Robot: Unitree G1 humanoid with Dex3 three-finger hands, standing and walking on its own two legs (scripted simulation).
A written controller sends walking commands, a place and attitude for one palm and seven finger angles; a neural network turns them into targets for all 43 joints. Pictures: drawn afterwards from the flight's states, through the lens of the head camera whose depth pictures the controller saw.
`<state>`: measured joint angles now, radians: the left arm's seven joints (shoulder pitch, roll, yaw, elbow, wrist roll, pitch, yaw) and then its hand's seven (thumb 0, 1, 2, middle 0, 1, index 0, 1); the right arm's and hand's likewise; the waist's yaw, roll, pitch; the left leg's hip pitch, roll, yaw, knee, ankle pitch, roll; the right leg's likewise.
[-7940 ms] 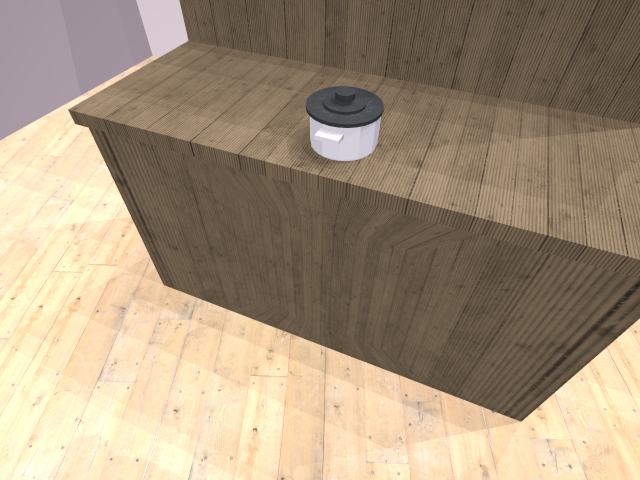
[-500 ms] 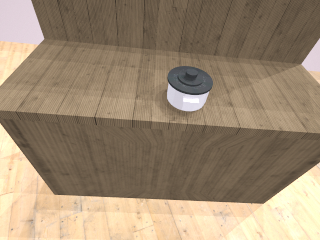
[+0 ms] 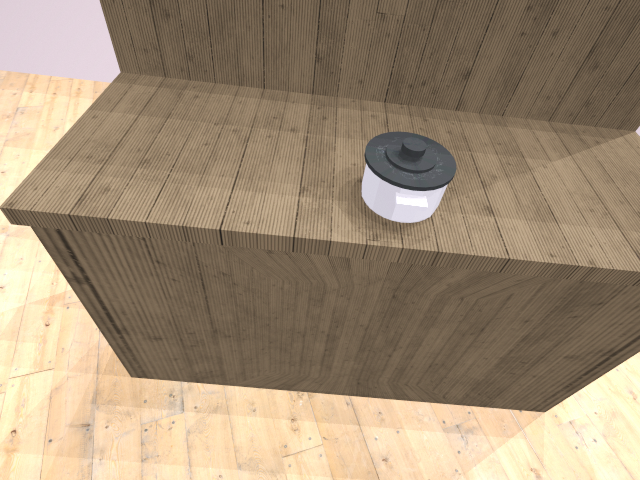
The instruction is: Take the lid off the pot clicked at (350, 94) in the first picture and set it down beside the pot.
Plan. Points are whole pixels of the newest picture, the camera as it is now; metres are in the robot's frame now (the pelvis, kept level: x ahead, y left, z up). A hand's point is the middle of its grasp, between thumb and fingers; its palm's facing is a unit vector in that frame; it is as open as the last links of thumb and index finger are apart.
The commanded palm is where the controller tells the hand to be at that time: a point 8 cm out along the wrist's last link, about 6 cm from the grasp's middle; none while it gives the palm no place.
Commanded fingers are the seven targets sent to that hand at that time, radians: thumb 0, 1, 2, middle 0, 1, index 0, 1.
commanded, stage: look again from close up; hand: left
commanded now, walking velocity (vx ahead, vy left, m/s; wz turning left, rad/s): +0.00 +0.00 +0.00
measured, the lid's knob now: (413, 147) +0.62 -0.13 +0.10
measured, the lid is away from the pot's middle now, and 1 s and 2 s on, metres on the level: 0.00 0.00 0.00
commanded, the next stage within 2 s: none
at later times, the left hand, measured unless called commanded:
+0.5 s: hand out of the picture -0.01 +0.14 -0.18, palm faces +0.06 -0.99 -0.14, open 7.4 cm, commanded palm none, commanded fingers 0.00 0.90 0.90 -0.20 -0.30 -0.20 -0.30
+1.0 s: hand out of the picture +0.00 +0.13 -0.19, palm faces +0.05 -0.99 -0.16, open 7.4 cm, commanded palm none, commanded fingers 0.00 0.90 0.90 -0.20 -0.30 -0.20 -0.30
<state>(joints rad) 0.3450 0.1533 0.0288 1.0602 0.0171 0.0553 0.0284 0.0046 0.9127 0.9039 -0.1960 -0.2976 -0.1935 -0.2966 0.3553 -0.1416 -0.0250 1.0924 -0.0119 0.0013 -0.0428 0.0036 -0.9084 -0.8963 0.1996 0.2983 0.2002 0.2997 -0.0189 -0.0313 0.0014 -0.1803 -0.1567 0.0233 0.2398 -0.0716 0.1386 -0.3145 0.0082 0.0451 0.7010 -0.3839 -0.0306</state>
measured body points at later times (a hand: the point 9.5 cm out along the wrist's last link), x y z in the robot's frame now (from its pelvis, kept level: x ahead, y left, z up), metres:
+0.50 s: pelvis +0.03 -0.01 +0.00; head +0.04 +0.01 +0.45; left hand -0.01 +0.19 -0.17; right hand +0.01 -0.22 -0.16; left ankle +0.04 -0.01 -0.74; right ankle +0.00 -0.14 -0.74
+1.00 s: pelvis +0.04 -0.02 +0.00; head +0.06 -0.01 +0.44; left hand +0.00 +0.18 -0.17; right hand +0.03 -0.24 -0.16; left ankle +0.04 -0.01 -0.74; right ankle +0.00 -0.14 -0.74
